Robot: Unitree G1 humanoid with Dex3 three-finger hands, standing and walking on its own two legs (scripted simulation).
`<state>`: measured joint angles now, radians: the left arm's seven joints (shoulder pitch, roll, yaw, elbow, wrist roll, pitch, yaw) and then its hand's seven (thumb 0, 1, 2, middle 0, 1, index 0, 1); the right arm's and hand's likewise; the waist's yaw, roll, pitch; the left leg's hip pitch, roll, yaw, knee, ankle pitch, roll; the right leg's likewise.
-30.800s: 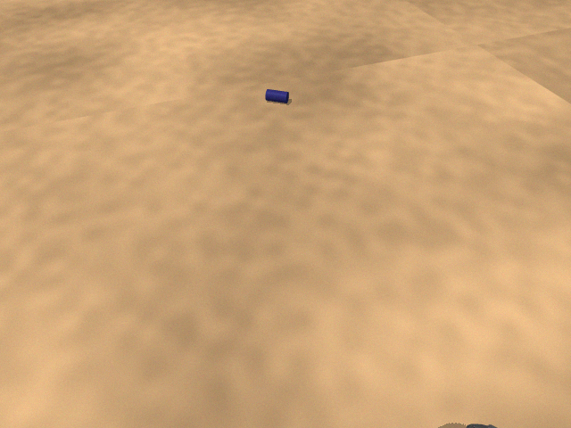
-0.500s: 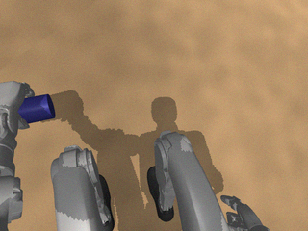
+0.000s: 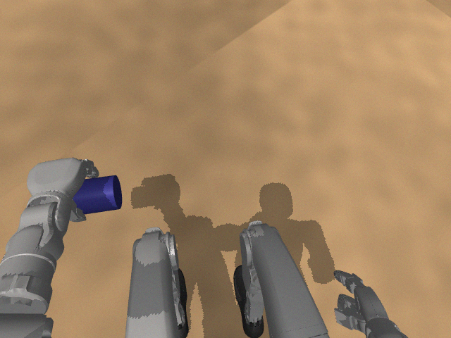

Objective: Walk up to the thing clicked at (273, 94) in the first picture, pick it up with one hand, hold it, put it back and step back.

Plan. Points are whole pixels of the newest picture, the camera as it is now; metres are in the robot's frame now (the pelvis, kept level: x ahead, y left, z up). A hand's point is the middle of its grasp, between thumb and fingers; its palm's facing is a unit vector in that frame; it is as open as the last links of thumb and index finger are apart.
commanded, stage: lift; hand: left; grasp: from above
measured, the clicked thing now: (82, 197) +0.39 +0.28 -0.15
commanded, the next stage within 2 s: hold in 0.96 s
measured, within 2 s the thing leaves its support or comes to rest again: neither
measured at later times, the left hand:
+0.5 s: hand (11, 178) +0.35 +0.27 +0.08, palm faces -0.47 -0.09 -0.88, open 9.6 cm
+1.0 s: hand out of the picture +0.38 +0.25 +0.16, palm faces -0.45 -0.11 -0.89, open 9.6 cm
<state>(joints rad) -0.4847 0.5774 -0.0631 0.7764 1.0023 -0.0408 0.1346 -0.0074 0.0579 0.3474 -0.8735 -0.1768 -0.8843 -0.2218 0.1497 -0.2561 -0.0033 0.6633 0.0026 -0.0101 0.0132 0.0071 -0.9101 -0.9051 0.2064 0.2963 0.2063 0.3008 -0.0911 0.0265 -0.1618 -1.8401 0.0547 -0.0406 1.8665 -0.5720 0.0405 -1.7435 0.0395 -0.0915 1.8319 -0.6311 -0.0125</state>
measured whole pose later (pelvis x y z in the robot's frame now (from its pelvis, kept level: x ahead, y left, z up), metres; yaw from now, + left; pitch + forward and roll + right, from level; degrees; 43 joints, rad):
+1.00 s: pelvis +0.08 +0.01 +0.25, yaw +3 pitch +10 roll -2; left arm -0.31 0.38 -0.19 0.85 0.99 0.03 0.16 -0.02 0.06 0.39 -0.82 -0.23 -0.83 -0.28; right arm 0.27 -0.25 -0.03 0.73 0.03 0.00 -0.05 0.01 -0.89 -0.90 0.21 0.30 0.21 0.30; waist -0.06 0.04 -0.07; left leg -0.63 0.02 0.04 0.79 -0.34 0.03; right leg -0.57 0.03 0.00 0.75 -0.36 0.00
